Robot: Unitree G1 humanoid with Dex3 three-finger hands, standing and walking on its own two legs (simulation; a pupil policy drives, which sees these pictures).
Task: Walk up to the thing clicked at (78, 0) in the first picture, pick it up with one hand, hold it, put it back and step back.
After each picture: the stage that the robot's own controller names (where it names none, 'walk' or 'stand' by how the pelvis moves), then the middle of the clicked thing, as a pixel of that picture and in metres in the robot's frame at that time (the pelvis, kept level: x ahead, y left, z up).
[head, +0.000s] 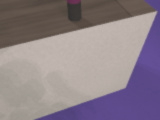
stand; (74, 7) +0.72 +0.05 +0.07
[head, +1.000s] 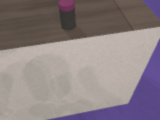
rise first; (67, 14) +0.63 +0.10 +0.09
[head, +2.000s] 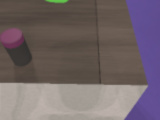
rise first; (17, 48) +0.41 +0.26 +0.09
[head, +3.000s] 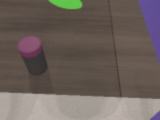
stand; (33, 56) +0.38 +0.18 +0.09
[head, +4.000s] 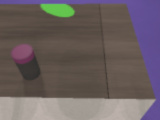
stand; (27, 63) +0.39 +0.20 +0.07
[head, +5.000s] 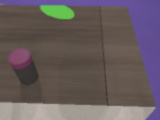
stand; (24, 67) +0.37 +0.21 +0.07
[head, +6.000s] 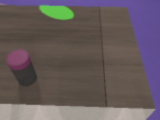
stand; (22, 68) +0.37 +0.22 +0.07
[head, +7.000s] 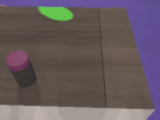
stand; (22, 69) +0.37 +0.22 +0.07
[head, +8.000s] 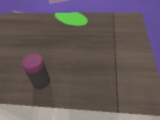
rise first; (37, 72) +0.36 +0.20 +0.07
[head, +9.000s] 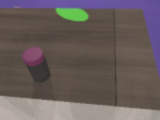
go down; (37, 65) +0.38 +0.20 +0.07
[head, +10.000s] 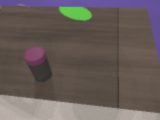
go down; (39, 65) +0.38 +0.20 +0.07
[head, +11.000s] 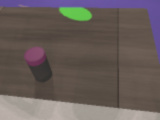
go down; (39, 65) +0.38 +0.20 +0.07
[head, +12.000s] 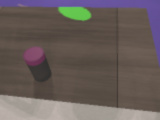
go down; (38, 65) +0.38 +0.20 +0.07
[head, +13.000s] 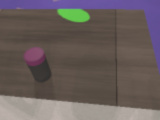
go down; (38, 65) +0.38 +0.20 +0.07
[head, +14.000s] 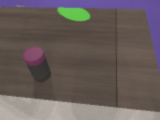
go down; (38, 65) +0.38 +0.20 +0.07
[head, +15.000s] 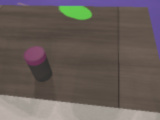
go down; (39, 64) +0.37 +0.20 +0.07
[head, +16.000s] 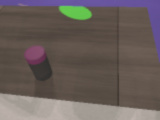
go down; (39, 63) +0.38 +0.20 +0.07
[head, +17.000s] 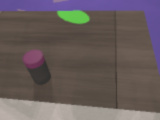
go down; (37, 67) +0.38 +0.20 +0.07
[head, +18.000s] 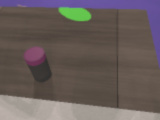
go down; (38, 65) +0.38 +0.20 +0.07
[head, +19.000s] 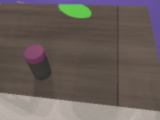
go down; (38, 63) +0.38 +0.20 +0.07
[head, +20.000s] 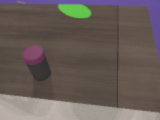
go down; (37, 64) +0.38 +0.20 +0.07
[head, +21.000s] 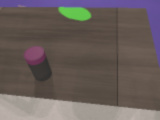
go down; (39, 64) +0.38 +0.20 +0.07
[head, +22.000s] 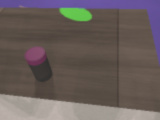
go down; (39, 64) +0.38 +0.20 +0.07
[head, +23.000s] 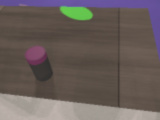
go down; (40, 64) +0.38 +0.20 +0.07
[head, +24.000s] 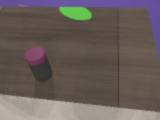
go down; (39, 64) +0.38 +0.20 +0.07
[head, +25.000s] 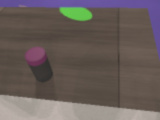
go down; (40, 65) +0.38 +0.20 +0.07
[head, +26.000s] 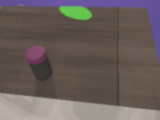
go down; (39, 63) +0.38 +0.20 +0.07
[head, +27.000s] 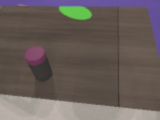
go down; (39, 64) +0.38 +0.20 +0.07
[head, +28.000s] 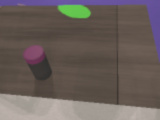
go down; (38, 63) +0.38 +0.20 +0.07
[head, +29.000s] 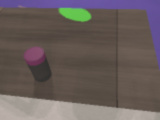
go down; (38, 65) +0.38 +0.20 +0.07
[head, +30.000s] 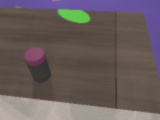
go down; (38, 65) +0.38 +0.20 +0.07
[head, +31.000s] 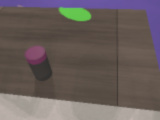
go down; (39, 64) +0.38 +0.20 +0.07
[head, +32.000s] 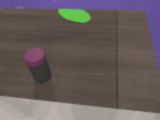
go down; (38, 66) +0.38 +0.20 +0.07
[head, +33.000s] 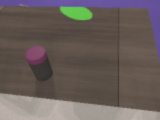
go down; (40, 64) +0.38 +0.20 +0.07
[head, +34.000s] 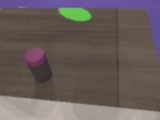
go down; (39, 65) +0.38 +0.20 +0.07
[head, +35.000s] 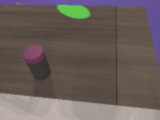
go down; (37, 63) +0.38 +0.20 +0.07
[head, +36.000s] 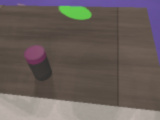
go down; (39, 63) +0.38 +0.20 +0.07
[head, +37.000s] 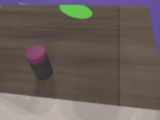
go down; (40, 63) +0.38 +0.20 +0.07
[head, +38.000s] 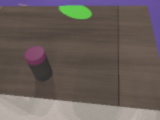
go down; (39, 64) +0.38 +0.20 +0.07
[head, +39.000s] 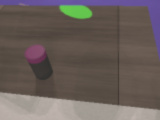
go down; (39, 63) +0.39 +0.20 +0.07
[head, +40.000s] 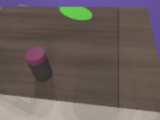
go down; (39, 64) +0.38 +0.20 +0.07
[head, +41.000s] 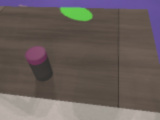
go down; (40, 64) +0.38 +0.20 +0.07
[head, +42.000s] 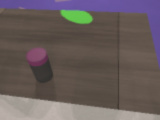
go down; (40, 65) +0.38 +0.20 +0.07
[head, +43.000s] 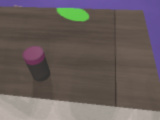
go down; (37, 64) +0.38 +0.20 +0.07
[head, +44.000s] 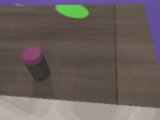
go down; (36, 64) +0.38 +0.20 +0.07
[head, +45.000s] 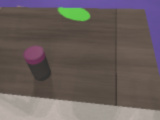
go down; (38, 64) +0.38 +0.20 +0.07
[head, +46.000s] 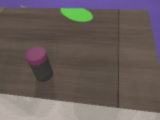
go down; (40, 64) +0.38 +0.20 +0.07
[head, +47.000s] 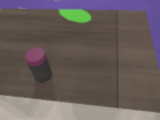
go down; (39, 65) +0.38 +0.20 +0.07
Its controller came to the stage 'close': no
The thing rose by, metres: 0.00
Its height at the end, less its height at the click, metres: +0.00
